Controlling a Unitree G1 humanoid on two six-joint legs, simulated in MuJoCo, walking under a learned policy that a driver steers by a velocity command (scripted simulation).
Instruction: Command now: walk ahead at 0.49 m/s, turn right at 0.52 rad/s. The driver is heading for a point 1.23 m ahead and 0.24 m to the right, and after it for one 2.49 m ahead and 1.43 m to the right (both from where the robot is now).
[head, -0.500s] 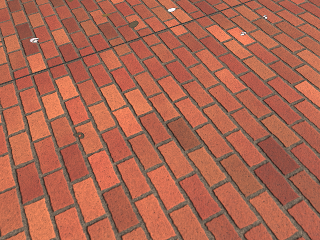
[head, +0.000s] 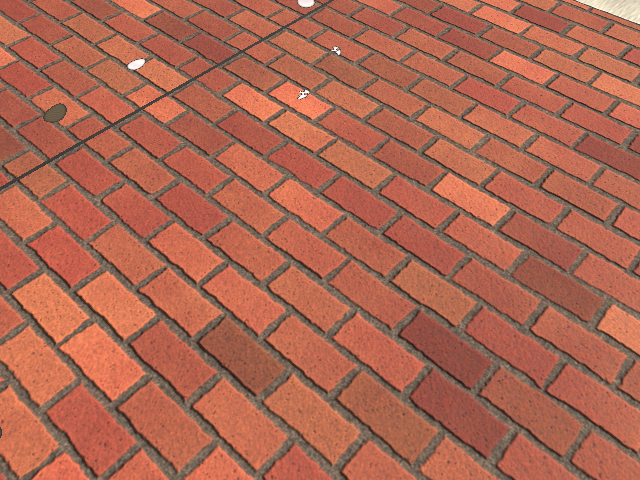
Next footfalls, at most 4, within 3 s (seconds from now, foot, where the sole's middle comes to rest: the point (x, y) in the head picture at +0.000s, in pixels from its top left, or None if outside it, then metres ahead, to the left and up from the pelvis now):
0.20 right None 0.28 -0.14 -0.78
0.68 left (320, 427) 0.60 -0.01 -0.78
1.18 right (471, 369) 0.71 -0.36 -0.78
1.70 left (389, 252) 1.07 -0.22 -0.78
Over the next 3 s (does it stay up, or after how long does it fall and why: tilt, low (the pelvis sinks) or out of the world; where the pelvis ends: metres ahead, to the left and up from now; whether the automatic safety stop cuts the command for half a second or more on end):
stays up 1.21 -0.33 -0.01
